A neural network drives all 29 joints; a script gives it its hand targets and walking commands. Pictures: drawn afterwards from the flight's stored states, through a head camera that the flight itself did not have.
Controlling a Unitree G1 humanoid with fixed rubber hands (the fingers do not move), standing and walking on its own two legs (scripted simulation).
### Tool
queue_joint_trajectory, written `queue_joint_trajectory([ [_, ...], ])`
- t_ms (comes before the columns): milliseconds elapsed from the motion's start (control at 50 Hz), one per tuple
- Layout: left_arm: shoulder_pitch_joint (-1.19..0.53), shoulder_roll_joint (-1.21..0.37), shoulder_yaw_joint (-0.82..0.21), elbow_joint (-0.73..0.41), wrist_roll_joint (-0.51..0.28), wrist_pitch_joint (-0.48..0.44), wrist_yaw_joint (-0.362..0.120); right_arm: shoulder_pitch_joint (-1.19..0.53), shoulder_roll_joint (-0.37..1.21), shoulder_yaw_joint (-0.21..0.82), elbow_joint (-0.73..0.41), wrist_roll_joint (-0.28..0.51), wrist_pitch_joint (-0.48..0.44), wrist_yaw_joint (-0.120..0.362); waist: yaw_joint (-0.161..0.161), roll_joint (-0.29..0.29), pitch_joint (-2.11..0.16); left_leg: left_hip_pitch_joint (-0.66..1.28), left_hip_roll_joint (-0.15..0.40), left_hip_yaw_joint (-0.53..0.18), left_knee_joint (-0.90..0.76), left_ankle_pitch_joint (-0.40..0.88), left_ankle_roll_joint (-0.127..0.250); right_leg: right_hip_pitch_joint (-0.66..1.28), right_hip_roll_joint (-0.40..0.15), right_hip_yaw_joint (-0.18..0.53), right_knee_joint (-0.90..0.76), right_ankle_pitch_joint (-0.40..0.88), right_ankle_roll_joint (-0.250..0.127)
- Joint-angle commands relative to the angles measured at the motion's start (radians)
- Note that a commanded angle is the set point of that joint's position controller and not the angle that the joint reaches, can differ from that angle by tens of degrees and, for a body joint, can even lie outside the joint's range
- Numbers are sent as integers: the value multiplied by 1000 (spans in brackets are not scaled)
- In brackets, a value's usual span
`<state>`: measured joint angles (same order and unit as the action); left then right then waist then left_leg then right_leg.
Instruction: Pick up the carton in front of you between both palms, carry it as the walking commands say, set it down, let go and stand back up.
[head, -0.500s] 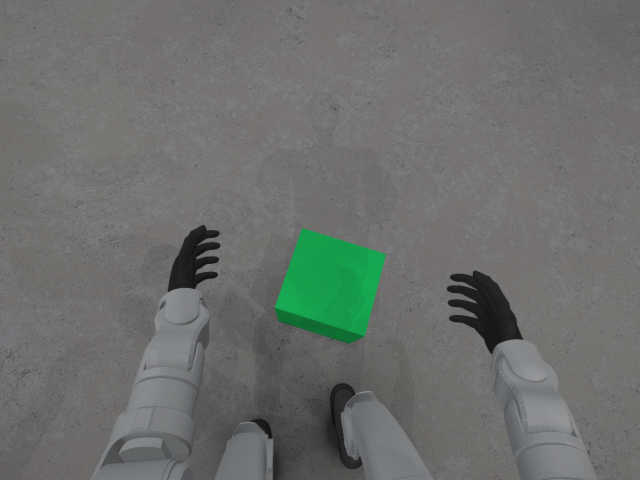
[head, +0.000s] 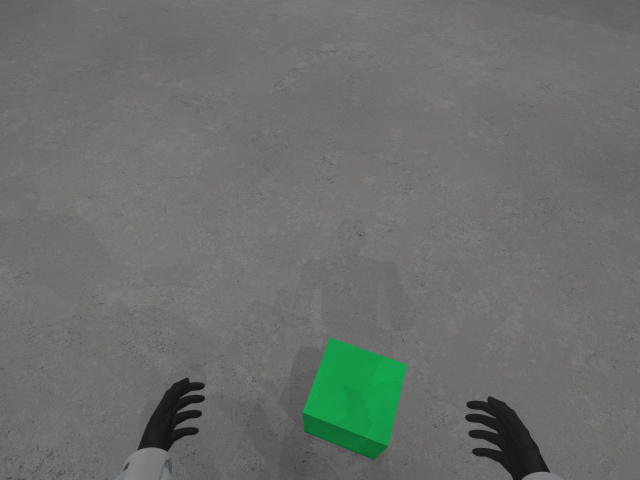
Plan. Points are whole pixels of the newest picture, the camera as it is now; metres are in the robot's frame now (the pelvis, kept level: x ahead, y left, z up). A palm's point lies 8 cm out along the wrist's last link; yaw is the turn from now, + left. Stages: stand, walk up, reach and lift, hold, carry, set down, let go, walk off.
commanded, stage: let go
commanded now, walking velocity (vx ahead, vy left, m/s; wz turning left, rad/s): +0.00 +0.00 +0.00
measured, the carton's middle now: (352, 400) +0.38 -0.09 -0.65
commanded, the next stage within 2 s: stand in 0.54 s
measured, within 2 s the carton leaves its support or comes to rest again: neither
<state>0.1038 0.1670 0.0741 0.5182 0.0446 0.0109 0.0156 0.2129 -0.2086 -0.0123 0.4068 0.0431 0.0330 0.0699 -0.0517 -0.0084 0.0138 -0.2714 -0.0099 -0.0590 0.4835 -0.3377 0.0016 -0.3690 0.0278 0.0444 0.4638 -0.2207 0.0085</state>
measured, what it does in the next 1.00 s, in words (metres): stands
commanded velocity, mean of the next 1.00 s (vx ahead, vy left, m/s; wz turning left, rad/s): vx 0.00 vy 0.00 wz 0.00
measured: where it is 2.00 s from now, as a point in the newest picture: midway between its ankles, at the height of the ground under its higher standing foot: outside the picture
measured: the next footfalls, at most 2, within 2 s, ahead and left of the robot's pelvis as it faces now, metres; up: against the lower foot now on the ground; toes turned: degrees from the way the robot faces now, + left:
none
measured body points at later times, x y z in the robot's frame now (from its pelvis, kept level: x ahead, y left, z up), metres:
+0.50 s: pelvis -0.02 +0.00 +0.00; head -0.02 -0.01 +0.45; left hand +0.16 +0.23 -0.07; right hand +0.16 -0.24 -0.07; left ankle -0.06 +0.12 -0.74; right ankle +0.00 -0.12 -0.74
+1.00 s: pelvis +0.00 -0.02 +0.00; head +0.02 -0.05 +0.45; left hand +0.12 +0.28 -0.09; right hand +0.15 -0.30 -0.12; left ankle -0.06 +0.12 -0.74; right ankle +0.00 -0.13 -0.74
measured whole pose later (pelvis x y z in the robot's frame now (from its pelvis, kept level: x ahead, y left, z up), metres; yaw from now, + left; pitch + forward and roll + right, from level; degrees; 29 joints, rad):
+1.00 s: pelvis +0.00 -0.02 +0.00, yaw +2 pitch -1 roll +0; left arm 0.18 0.32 0.06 0.79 0.04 0.01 0.02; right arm 0.20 -0.36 -0.03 0.74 -0.04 0.01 -0.03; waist 0.01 0.07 0.03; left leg -0.12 0.00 -0.09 0.49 -0.36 -0.03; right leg -0.23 0.03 0.00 0.52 -0.28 -0.03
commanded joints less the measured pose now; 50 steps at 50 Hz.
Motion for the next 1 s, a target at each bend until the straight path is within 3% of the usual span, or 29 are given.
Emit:
queue_joint_trajectory([
  [0, 51, 84, 1, -113, -22, -9, -26, 36, -97, -53, -56, -18, -14, -4, 27, 54, -210, 25, -23, 23, -91, 482, -41, 344, 34, -22, -4, 478, 20],
  [120, 73, 96, -26, -162, -50, 31, -65, 19, -109, -73, -51, -49, 21, -6, 33, 40, -78, 64, -3, 12, -137, 412, -32, 322, 47, -39, -48, 298, 7],
  [140, 117, 94, -30, -89, -69, 7, -49, -7, -136, -78, -101, -61, 71, -31, 32, 19, -120, 125, -1, 5, -110, 496, -33, 289, 75, -54, -23, 256, 16],
  [160, 94, 97, -39, -121, -70, 4, -43, 11, -128, -69, -84, -59, 86, -41, 40, 45, -102, 122, 2, 3, -104, 510, -39, 276, 72, -55, -21, 233, 13],
  [260, 60, 115, -44, -127, -70, 25, -40, -24, -124, -52, -91, -58, 127, -56, 36, 51, -12, 66, 9, 8, -121, 379, -34, 268, 63, -57, -18, 144, 8],
  [380, 70, 121, -22, -121, -47, 65, -42, -52, -123, -47, -116, -65, 171, -56, 51, 54, 41, 14, 5, 27, -133, 242, -23, 335, 51, -53, -11, 109, 12],
  [520, 53, 130, -7, -137, -37, 85, -54, -73, -104, -42, -134, -73, 199, -58, 54, 17, 38, 14, -18, 52, -117, 154, -5, 375, 41, -43, -18, 99, 23],
  [540, 95, 261, 34, 5, -2, 55, -14, -86, -212, -75, 15, -86, 108, -92, 79, 130, 60, -30, 13, 10, -71, 30, -22, 170, -52, 9, -25, 34, 11],
  [580, 84, 276, 35, 18, 11, 28, 3, -51, -202, -69, 46, -96, 36, -99, 58, 70, 39, 14, 30, -24, -63, -82, -11, 112, -63, 40, -51, -110, -3],
  [620, 59, 259, 30, 34, 8, 11, 1, -51, -198, -63, 80, -94, 4, -93, 56, 11, 21, 30, 33, -39, -44, -95, -4, 81, -66, 58, -69, -180, -12],
  [720, 46, 274, 30, 97, 4, -8, -9, -43, -227, -59, 154, -91, -30, -84, 55, -18, -37, 84, 41, -44, -17, 77, 5, 116, -82, 70, -58, -32, -29],
  [840, 68, 301, 31, 169, -5, -12, 0, -21, -260, -52, 230, -87, -41, -97, 57, -4, -69, 120, 60, -57, -18, 283, -1, 202, -90, 52, -10, 240, -33],
  [980, 64, 319, 26, 228, -11, -9, 7, -15, -278, -40, 288, -82, -41, -107, 61, 9, -69, 131, 68, -56, -29, 364, -7, 249, -99, 50, -5, 335, -34],
])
